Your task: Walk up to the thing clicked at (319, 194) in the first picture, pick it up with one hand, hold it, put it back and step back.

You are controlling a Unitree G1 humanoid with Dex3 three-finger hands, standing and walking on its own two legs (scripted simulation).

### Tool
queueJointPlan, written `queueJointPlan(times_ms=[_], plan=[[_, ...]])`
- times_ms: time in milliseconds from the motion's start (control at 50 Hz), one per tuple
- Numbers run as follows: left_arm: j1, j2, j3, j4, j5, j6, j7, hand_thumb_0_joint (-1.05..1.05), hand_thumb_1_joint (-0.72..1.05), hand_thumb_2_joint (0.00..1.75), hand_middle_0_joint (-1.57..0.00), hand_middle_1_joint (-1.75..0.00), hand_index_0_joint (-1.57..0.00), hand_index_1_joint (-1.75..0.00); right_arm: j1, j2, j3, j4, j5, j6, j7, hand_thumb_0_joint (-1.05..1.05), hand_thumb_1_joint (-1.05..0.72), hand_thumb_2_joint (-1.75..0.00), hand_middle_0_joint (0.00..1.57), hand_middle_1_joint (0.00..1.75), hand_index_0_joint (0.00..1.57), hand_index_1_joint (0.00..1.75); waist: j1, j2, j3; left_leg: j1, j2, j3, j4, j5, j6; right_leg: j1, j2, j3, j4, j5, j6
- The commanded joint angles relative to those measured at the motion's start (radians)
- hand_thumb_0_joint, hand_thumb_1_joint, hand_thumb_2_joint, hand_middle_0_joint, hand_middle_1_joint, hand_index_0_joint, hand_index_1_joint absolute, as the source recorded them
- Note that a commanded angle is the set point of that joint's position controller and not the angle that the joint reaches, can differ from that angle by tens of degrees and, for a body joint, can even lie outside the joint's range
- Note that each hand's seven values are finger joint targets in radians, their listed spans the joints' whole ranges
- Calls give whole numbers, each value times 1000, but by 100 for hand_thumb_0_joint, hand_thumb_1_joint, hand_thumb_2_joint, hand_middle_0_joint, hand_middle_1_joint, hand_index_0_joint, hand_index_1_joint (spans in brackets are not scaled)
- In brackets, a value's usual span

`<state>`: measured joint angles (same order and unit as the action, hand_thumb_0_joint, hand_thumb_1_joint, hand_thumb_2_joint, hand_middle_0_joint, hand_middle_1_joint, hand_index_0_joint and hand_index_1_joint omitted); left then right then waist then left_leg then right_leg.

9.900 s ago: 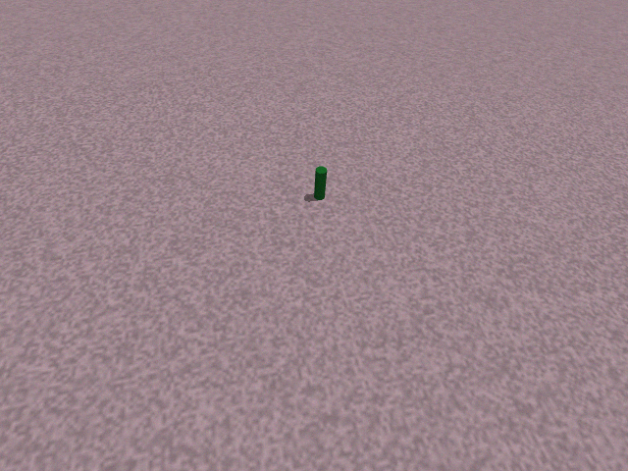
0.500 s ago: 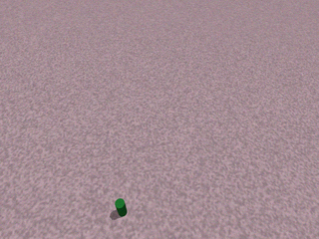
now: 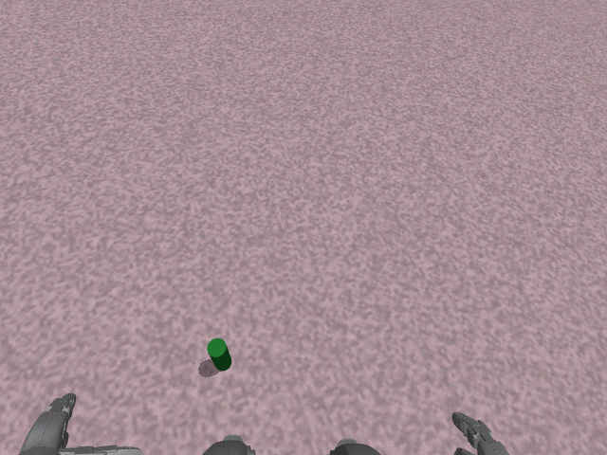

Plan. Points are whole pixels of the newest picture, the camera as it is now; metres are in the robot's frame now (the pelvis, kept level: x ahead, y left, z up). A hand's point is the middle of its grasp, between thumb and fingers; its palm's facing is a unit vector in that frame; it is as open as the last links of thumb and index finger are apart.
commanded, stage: go down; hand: left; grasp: from the side
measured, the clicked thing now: (220, 355) +0.41 +0.19 -0.66
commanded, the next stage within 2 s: none
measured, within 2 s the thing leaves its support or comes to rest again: neither
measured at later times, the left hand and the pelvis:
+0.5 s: hand out of the picture +0.15 +0.29 -0.18, palm faces +0.11 -0.95 -0.29, open 17.3 cm; pelvis -0.01 -0.01 -0.07, yaw +1 degrees
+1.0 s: hand (96, 386) +0.26 +0.35 -0.28, palm faces +0.18 -0.96 -0.20, open 17.4 cm; pelvis -0.06 -0.01 -0.22, yaw -1 degrees
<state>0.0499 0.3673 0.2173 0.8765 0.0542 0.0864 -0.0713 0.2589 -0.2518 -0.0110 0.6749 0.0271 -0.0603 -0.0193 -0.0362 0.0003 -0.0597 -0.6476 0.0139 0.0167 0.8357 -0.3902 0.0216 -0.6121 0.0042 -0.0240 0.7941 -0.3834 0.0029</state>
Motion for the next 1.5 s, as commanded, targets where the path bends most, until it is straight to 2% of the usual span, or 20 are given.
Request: queueJointPlan(times_ms=[0, 180, 240, 300, 340, 460, 500, 560, 660, 720, 740, 780, 800, 960, 1060, 1200, 1280, 1360, 1420, 1480], plan=[[0, 211, 75, -293, -20, -34, -20, 0, -46, 1, -7, -5, -7, -5, -14, -171, -76, -171, -1, -76, -23, 0, -88, -89, 20, 30, 20, 30, 19, 74, -265, 80, 3, -42, -23, 218, -15, 14, 18, -18, 31, 160, -37], [173, 218, 110, -494, -31, 32, -37, 0, -55, 0, -8, -4, -7, -4, -22, -174, -73, -219, -7, -107, -52, 0, -87, -89, 20, 30, 20, 30, 5, 112, -291, 42, 18, -73, 49, 201, -19, -105, 17, -19, 120, 117, -35], [211, 239, 148, -489, -33, 54, -33, 0, -53, 0, -8, -4, -7, -5, -13, -158, -62, -219, -10, -114, -58, 0, -88, -89, 20, 30, 20, 30, 6, 87, -284, -11, 6, -56, 99, 216, -11, -98, 10, -15, 129, 144, -33], [215, 208, 138, -500, -44, 57, -52, 0, -52, 1, -7, -4, -7, -4, -28, -151, -59, -245, -12, -129, -62, 0, -90, -90, 20, 30, 20, 30, -4, 62, -272, -66, 0, -49, 147, 200, -3, -136, 7, -11, 150, 145, -30], [232, 237, 169, -505, -53, 44, -71, 0, -51, 2, -7, -5, -7, -5, -27, -158, -61, -243, -15, -134, -60, 0, -90, -90, 20, 30, 20, 30, 11, 92, -273, -89, 2, -53, 162, 205, -8, -171, 8, -15, 192, 131, -35], [-20, 298, 229, -436, -92, -96, -150, 0, -55, 0, -8, -4, -8, -4, -35, -168, -65, -234, -27, -179, -56, 0, -93, -91, 20, 30, 20, 30, -27, 67, -291, -273, -2, -52, 331, 80, 6, -366, 3, -1, 331, 52, -26], [-46, 346, 278, -392, -118, -169, -190, 0, -56, 0, -8, -4, -8, -4, -34, -180, -64, -225, -26, -194, -52, 0, -94, -91, 20, 30, 20, 30, -9, 78, -344, -334, -6, -52, 393, 57, 7, -428, 2, 1, 403, 21, -30], [-92, 363, 304, -312, -150, -272, -258, 0, -58, 0, -7, -5, -7, -5, -39, -199, -61, -212, -30, -204, -45, 0, -93, -91, 20, 30, 20, 30, -2, 68, -422, -429, -8, -60, 490, 39, 8, -518, 0, 18, 495, -9, -31], [-188, 456, 355, -268, -164, -367, -329, 0, -58, 5, -7, -8, -6, -8, -41, -239, -63, -186, -36, -194, -35, 0, -91, -90, 20, 30, 20, 30, 49, 168, -558, -435, 2, -98, 556, 28, -12, -676, 5, 9, 630, -63, -47], [-207, 498, 412, -221, -182, -384, -345, 0, -58, 7, -7, -9, -6, -10, -33, -258, -59, -158, -35, -180, -31, 0, -89, -90, 20, 30, 20, 30, 69, 175, -636, -422, 4, -114, 601, 115, -14, -729, 12, -15, 695, -12, -52], [-208, 545, 460, -251, -187, -392, -345, 0, -60, 7, -7, -9, -6, -10, -38, -262, -59, -168, -37, -176, -30, 0, -89, -90, 20, 30, 20, 30, 85, 158, -688, -424, 2, -106, 631, 169, -9, -703, 12, -14, 705, 34, -51], [-231, 546, 465, -236, -194, -393, -354, 0, -59, 6, -7, -9, -6, -9, -36, -263, -56, -153, -37, -168, -26, 0, -90, -90, 20, 30, 20, 30, 80, 157, -689, -456, -2, -103, 665, 189, -5, -728, 14, -16, 735, 47, -52], [-234, 575, 501, -215, -199, -398, -356, 0, -61, 7, -7, -9, -6, -10, -38, -269, -57, -147, -35, -162, -26, 0, -90, -90, 20, 30, 20, 30, 81, 143, -691, -475, 0, -110, 676, 180, -4, -746, 15, -22, 756, 38, -53], [-499, 614, 501, -69, -226, -481, -437, 0, -52, 6, -6, -8, -6, -8, -35, -258, -38, -94, -40, -161, -25, 0, -89, -90, 20, 30, 20, 30, -1, 75, -597, -773, 3, -86, 812, -72, 15, -857, 16, 9, 810, -129, -41], [-632, 716, 522, -52, -222, -523, -487, 0, -53, 1, -7, -6, -7, -6, -17, -273, -24, -69, -51, -163, -28, 0, -90, -90, 20, 30, 20, 30, 2, 140, -628, -819, 8, -75, 853, -184, 5, -911, 15, 21, 840, -222, -42], [-641, 811, 604, -5, -232, -525, -511, 0, -55, 1, -7, -5, -6, -5, -23, -298, -2, -68, -51, -155, -28, 0, -90, -90, 20, 30, 20, 30, 43, 189, -668, -836, 14, -90, 884, -183, -2, -976, 21, -22, 945, -210, -50], [-619, 810, 613, 18, -237, -514, -532, 0, -55, 1, -7, -4, -6, -4, -30, -314, 1, -66, -51, -151, -27, 0, -91, -90, 20, 30, 20, 30, 41, 211, -675, -814, 18, -102, 917, -86, -3, -1042, 24, -56, 1013, -133, -59], [-690, 818, 614, -5, -246, -520, -550, 0, -56, 0, -6, -3, -6, -3, -18, -316, 0, -59, -54, -151, -23, 0, -91, -90, 20, 30, 20, 30, 19, 205, -674, -856, 18, -101, 963, -76, -2, -1063, 24, -60, 1042, -124, -58], [-717, 794, 599, 21, -252, -529, -564, 0, -58, 1, -6, -3, -6, -4, -6, -318, 0, -34, -57, -151, -22, 0, -91, -91, 20, 30, 20, 30, 1, 189, -642, -882, 22, -108, 986, -116, 1, -1105, 24, -66, 1061, -149, -56], [-771, 853, 619, 11, -247, -542, -570, 0, -56, 1, -6, -3, -5, -3, -1, -326, 6, -26, -62, -152, -22, 0, -91, -91, 20, 30, 20, 30, 4, 222, -652, -889, 25, -112, 997, -151, -2, -1133, 23, -68, 1092, -171, -57]])
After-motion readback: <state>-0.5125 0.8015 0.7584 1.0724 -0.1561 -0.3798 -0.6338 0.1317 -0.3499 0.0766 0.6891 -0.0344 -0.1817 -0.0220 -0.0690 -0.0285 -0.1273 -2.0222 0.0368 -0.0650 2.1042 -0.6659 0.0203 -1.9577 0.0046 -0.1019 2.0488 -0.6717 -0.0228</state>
